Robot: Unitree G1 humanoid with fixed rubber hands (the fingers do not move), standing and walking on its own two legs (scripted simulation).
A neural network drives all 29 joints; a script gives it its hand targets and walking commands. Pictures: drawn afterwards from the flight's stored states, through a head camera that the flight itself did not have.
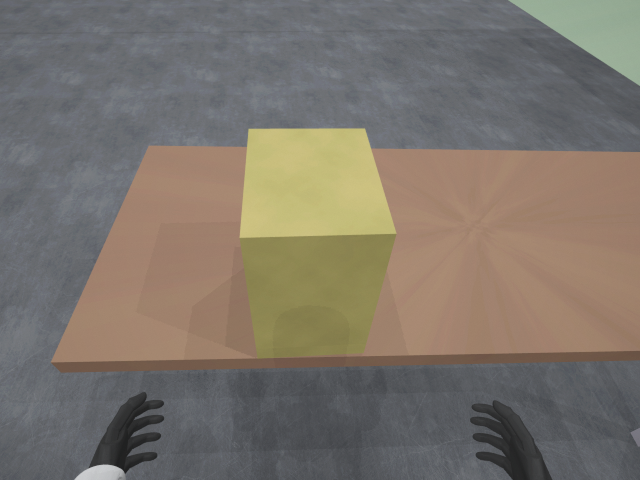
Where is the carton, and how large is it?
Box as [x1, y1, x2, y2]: [240, 128, 396, 358]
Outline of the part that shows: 364,128 248,130 240,226 240,243 258,358 363,352 396,233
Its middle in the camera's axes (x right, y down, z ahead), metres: -0.01 +0.02 +0.57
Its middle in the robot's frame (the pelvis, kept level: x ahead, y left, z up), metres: +0.42 +0.02 +0.05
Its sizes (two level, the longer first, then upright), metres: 0.208 0.164 0.269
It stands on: a table, 0.69 m high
